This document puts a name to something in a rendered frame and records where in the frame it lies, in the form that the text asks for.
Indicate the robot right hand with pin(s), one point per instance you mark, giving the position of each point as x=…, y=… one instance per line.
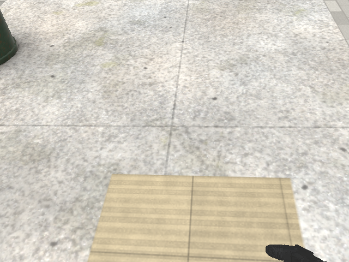
x=288, y=253

